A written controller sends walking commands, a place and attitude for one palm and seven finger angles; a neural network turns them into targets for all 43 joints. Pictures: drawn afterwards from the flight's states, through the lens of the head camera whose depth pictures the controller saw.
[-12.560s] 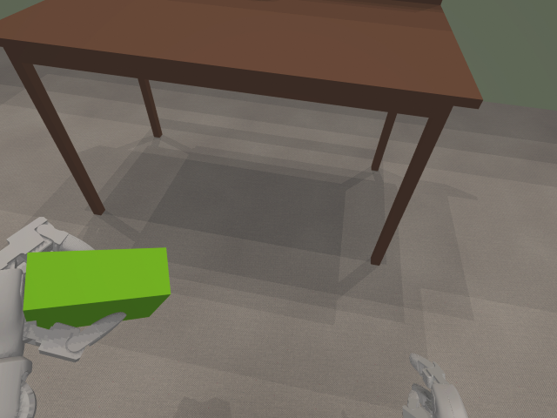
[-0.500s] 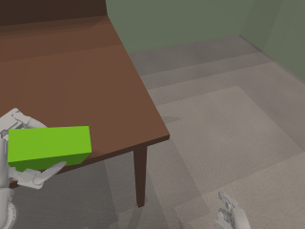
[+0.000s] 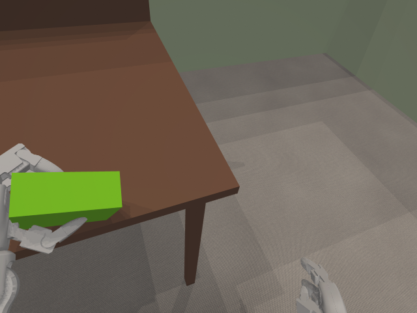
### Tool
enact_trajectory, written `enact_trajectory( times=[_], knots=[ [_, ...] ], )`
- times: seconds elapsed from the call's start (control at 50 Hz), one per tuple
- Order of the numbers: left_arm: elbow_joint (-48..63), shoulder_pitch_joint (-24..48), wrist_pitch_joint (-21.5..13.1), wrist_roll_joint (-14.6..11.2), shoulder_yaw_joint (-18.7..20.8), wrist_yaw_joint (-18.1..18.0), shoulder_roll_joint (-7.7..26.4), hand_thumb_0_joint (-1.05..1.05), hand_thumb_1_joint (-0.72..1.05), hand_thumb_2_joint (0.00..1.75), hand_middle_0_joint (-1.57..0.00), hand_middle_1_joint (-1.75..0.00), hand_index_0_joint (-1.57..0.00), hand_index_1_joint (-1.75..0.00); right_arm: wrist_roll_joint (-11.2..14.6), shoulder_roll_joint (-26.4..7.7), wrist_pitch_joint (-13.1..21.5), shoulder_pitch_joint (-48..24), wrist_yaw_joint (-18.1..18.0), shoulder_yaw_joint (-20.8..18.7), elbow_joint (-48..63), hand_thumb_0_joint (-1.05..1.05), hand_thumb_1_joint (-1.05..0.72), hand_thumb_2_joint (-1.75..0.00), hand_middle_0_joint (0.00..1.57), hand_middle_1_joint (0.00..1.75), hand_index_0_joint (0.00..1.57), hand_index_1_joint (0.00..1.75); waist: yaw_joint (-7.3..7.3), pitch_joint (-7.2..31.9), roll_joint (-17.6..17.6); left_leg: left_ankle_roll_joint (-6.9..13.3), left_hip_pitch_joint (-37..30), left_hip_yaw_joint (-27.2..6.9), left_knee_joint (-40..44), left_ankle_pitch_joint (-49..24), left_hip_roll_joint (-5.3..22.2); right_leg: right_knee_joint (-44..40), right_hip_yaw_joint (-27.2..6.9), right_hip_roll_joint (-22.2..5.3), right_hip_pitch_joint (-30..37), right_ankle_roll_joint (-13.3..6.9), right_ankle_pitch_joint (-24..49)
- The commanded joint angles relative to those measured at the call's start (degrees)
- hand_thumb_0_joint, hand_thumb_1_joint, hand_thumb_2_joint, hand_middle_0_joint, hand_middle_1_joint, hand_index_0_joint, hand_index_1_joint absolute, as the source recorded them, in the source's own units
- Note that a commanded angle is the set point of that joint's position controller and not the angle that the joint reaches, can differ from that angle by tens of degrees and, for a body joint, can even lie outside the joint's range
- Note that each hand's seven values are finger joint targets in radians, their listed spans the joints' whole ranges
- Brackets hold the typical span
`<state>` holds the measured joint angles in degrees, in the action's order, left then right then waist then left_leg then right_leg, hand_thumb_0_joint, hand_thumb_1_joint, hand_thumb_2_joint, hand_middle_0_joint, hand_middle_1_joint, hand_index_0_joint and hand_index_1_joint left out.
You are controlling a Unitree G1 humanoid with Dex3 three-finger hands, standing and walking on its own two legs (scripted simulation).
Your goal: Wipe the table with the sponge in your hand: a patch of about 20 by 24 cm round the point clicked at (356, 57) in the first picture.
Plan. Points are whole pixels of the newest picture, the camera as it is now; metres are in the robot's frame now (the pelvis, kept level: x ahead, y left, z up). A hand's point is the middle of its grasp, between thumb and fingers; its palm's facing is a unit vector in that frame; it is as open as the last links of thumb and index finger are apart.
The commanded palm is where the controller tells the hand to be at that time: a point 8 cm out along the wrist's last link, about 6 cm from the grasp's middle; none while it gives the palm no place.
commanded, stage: come to a stop and stand still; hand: left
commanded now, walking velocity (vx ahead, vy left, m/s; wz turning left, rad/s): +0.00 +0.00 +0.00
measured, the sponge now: (83, 199) +0.24 +0.22 +0.13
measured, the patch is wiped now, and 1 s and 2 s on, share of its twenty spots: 0.00 0.00 0.00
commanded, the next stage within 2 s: look again from close up in 0.94 s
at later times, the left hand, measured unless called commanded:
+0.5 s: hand (39, 191) +0.23 +0.28 +0.16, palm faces +0.44 -0.82 -0.37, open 9.7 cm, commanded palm +0.17 +0.29 +0.17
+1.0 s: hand (50, 194) +0.23 +0.26 +0.15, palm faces +0.40 -0.85 -0.35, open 9.7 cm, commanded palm +0.17 +0.29 +0.17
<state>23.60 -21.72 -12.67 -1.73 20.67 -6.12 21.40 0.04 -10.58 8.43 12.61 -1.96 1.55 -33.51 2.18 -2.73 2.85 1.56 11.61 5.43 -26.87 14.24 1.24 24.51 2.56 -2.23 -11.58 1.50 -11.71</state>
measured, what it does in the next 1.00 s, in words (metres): stands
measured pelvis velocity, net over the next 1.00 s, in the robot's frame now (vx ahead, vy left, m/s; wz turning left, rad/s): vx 0.01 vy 0.01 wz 0.01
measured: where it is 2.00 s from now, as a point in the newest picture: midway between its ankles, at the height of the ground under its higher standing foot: outside the picture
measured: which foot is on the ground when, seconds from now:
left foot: down 0.00-1.00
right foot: down 0.00-1.00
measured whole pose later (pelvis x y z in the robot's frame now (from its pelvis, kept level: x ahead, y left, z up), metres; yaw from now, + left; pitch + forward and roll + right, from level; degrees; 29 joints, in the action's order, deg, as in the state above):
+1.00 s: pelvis +0.01 +0.01 +0.00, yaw +0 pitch -1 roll -1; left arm 27.1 -24.3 -10.6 -2.1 20.0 -6.6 19.7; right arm 0.1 -11.2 6.1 11.7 -1.7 1.1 -32.8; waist 1.8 -3.9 1.9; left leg 1.9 10.4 5.2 -25.0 14.3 0.9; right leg 20.7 2.8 -2.4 -9.3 2.2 -10.7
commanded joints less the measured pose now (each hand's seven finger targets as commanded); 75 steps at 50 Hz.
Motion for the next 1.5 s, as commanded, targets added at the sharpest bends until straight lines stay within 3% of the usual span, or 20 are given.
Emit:
enact_trajectory(
  times=[0.0,0.02,0.04,0.06,0.08,0.12,0.16,0.24,0.28,0.32,0.42,0.52,0.72,0.94,1.14,1.4,1.42,1.44,1.46,1.48],
  knots=[
    [12.3,7.6,-3.1,-0.1,2.8,-0.7,6.1,0.0,0.1,1.3,-1.2,-1.6,-1.2,-1.6,-0.1,-7.7,3.7,-5.2,-0.1,-3.4,8.5,0.0,-0.9,-0.9,0.2,0.3,0.2,0.3,-0.8,6.6,-6.0,-0.9,1.0,-3.9,6.7,-3.1,1.7,-4.4,-3.8,0.7,4.5,-2.2,5.7],
    [12.1,6.8,-2.7,-0.1,2.0,-0.6,5.2,0.0,0.1,1.3,-1.2,-1.6,-1.2,-1.6,-0.1,-7.5,3.8,-5.6,0.1,-3.3,8.6,0.0,-0.9,-0.9,0.2,0.3,0.2,0.3,-0.9,7.0,-5.3,-1.1,-0.3,-3.4,6.4,-4.3,1.7,-4.6,-3.7,0.7,4.2,-2.1,6.8],
    [28.8,64.7,-8.9,9.1,33.7,-0.2,51.1,0.0,0.1,1.3,-1.2,-1.6,-1.2,-1.6,-4.1,-10.1,5.2,-0.8,0.5,-3.5,7.7,0.0,-0.9,-0.9,0.2,0.3,0.2,0.3,0.66,-1.2,-5.4,-0.7,8.8,-2.8,-0.8,-7.2,4.2,-6.9,-6.5,-3.3,-4.1,-3.1,11.0],
    [-7.0,27.0,-6.4,3.5,9.7,2.2,13.4,0.0,0.1,1.3,-1.2,-1.6,-1.2,-1.6,-1.5,-2.5,5.0,-3.9,0.4,-2.0,2.4,0.0,-0.9,-0.9,0.2,0.3,0.2,0.3,-0.56,9.1,-4.6,-0.5,-0.9,-4.5,3.0,-10.9,1.1,-1.4,-6.3,-4.3,-1.2,-6.5,14.0],
    [2.7,13.2,-5.8,0.7,5.5,1.5,9.0,0.0,0.1,1.3,-1.2,-1.6,-1.2,-1.6,-0.2,-6.7,5.3,-3.8,0.6,-4.0,8.1,0.0,-0.9,-0.9,0.2,0.3,0.2,0.3,0.84,6.7,-10.2,-1.4,-3.1,-3.6,3.3,-14.0,2.2,-3.4,-8.1,-2.4,1.0,-4.7,15.3],
    [6.7,7.1,-5.3,-0.9,-0.3,1.5,2.1,0.0,0.1,1.3,-1.2,-1.6,-1.2,-1.6,0.9,-7.1,5.7,-4.9,1.5,-4.6,8.8,0.0,-0.9,-0.9,0.2,0.3,0.2,0.3,-0.12,13.5,-17.2,-1.0,-5.9,-4.2,4.4,-18.3,3.8,2.1,-4.0,-2.0,4.5,-3.8,12.2],
    [15.1,2.0,-5.3,-0.8,1.9,0.9,5.9,0.0,0.1,1.3,-1.2,-1.6,-1.2,-1.6,0.4,-8.0,5.0,-4.7,2.7,-4.5,10.0,0.0,-0.9,-0.9,0.2,0.3,0.2,0.3,0.51,14.5,-14.6,-0.6,-3.0,-5.9,4.6,-21.1,5.4,3.9,-1.9,-0.6,5.7,-2.8,9.3],
    [17.1,-4.1,-4.1,-1.4,7.8,-0.7,10.0,0.0,0.1,1.3,-1.2,-1.6,-1.2,-1.6,0.7,-7.7,4.0,-5.9,1.9,-4.2,11.0,0.0,-0.9,-0.9,0.2,0.3,0.2,0.3,-0.19,13.0,-1.8,-0.7,1.9,-5.8,4.9,-12.0,4.6,2.5,-0.6,-0.5,7.5,-1.8,8.6],
    [16.5,-2.8,-4.0,-1.8,10.8,-1.1,11.7,0.0,0.1,1.3,-1.2,-1.6,-1.2,-1.6,0.7,-7.7,3.5,-6.3,0.9,-4.1,11.1,0.0,-0.9,-0.9,0.2,0.3,0.2,0.3,-0.66,11.0,-0.7,-1.1,2.3,-5.3,5.0,-9.7,3.5,0.9,-1.2,-0.4,6.7,-1.7,9.1],
    [15.1,0.0,-4.0,-2.0,11.6,-1.7,12.2,0.0,0.1,1.3,-1.2,-1.6,-1.2,-1.6,0.8,-7.6,3.0,-5.9,-0.2,-4.0,10.0,0.0,-0.9,-0.9,0.2,0.3,0.2,0.3,-1.3,9.5,-1.4,-1.4,1.5,-5.4,5.3,-9.2,3.5,0.7,-1.1,-0.8,5.5,-1.8,9.4],
    [12.2,4.7,-3.3,-1.2,5.9,-1.0,7.2,0.0,0.1,1.3,-1.2,-1.6,-1.2,-1.6,0.7,-7.6,3.0,-5.4,-0.6,-3.9,8.6,0.0,-0.9,-0.9,0.2,0.3,0.2,0.3,-1.54,8.5,-6.3,-1.5,-1.6,-3.7,4.6,-12.2,3.1,-0.8,-2.1,-0.6,4.5,-2.0,12.6],
    [15.1,7.7,-2.3,-0.1,1.1,-1.0,5.1,0.0,0.1,1.3,-1.2,-1.6,-1.2,-1.6,0.4,-7.9,3.3,-6.3,-0.2,-3.6,8.4,0.0,-0.9,-0.9,0.2,0.3,0.2,0.3,-1.32,8.4,-6.5,-1.5,-1.9,-3.3,4.9,-12.2,2.0,-2.1,-2.2,0.2,5.4,-1.9,13.6],
    [16.0,-0.1,-2.3,-1.1,8.4,-1.6,9.8,0.0,0.1,1.3,-1.2,-1.6,-1.2,-1.6,0.1,-7.4,1.3,-6.6,-0.5,-3.7,10.1,0.0,-0.9,-0.9,0.2,0.3,0.2,0.3,-0.75,8.8,-6.6,-1.9,0.1,-3.3,5.8,-12.2,1.2,-3.0,-1.6,0.9,8.4,-2.0,14.3],
    [15.8,2.5,-1.5,-0.9,3.9,-1.1,6.8,0.0,0.1,1.3,-1.2,-1.6,-1.2,-1.6,0.2,-7.9,0.9,-5.6,-0.4,-3.8,9.6,0.0,-0.9,-0.9,0.2,0.3,0.2,0.3,-1.12,8.9,-6.0,-2.0,-1.0,-3.3,7.1,-11.6,0.9,-3.8,-0.8,1.8,8.2,-1.1,13.9],
    [15.1,1.8,-1.5,-0.8,5.1,-1.4,7.7,0.0,0.1,1.3,-1.2,-1.6,-1.2,-1.6,0.1,-7.4,0.5,-5.9,-0.6,-3.7,9.4,0.0,-0.9,-0.9,0.2,0.3,0.2,0.3,-0.79,7.2,-5.7,-2.0,1.4,-3.6,8.8,-5.9,0.3,-5.1,-0.9,2.1,8.6,-1.1,9.8],
    [16.0,0.2,-1.4,-1.1,4.9,-1.4,7.5,0.0,0.1,1.3,-1.2,-1.6,-1.2,-1.6,0.3,-7.5,-0.3,-5.3,-0.6,-4.0,9.5,0.0,-0.9,-0.9,0.2,0.3,0.2,0.3,-1.0,8.7,-6.3,-2.4,-0.3,-3.3,7.6,-12.0,-0.2,-4.9,-0.4,2.3,9.3,-1.0,14.6],
    [30.6,50.5,-8.6,-0.6,18.5,-2.7,45.8,0.0,0.1,1.3,-1.2,-1.6,-1.2,-1.6,1.5,-9.2,-1.5,1.8,-4.9,4.7,17.4,0.0,-0.9,-0.9,0.2,0.3,0.2,0.3,-3.67,5.2,-19.3,-1.0,13.9,-9.1,7.8,0.8,3.5,6.2,-1.8,2.4,11.4,0.9,-2.6],
    [-0.5,34.0,2.3,6.0,14.1,0.9,20.1,0.0,0.1,1.3,-1.2,-1.6,-1.2,-1.6,-4.8,-6.5,0.4,-2.4,-2.6,-3.3,6.1,0.0,-0.9,-0.9,0.2,0.3,0.2,0.3,1.34,15.1,-20.9,-5.5,-9.1,-8.5,3.5,-21.9,1.2,7.2,0.4,3.6,1.7,-3.5,3.7],
    [0.9,25.4,3.9,3.5,3.9,2.2,13.5,0.0,0.1,1.3,-1.2,-1.6,-1.2,-1.6,-4.0,-8.7,1.2,-1.6,1.1,-3.3,5.6,0.0,-0.9,-0.9,0.2,0.3,0.2,0.3,-1.33,12.5,-13.5,-8.0,-8.5,-8.8,4.6,-33.4,1.3,4.8,3.0,5.1,-0.6,-3.4,3.9],
    [4.3,21.0,5.4,3.0,7.6,2.4,16.0,0.0,0.1,1.3,-1.2,-1.6,-1.2,-1.6,-3.2,-11.2,-0.1,-0.1,2.1,-5.1,4.7,0.0,-0.9,-0.9,0.2,0.3,0.2,0.3,0.59,20.3,-15.4,-8.0,-14.1,-7.6,3.6,-36.8,2.6,5.6,1.8,5.5,-0.8,-3.3,6.0]
  ],
)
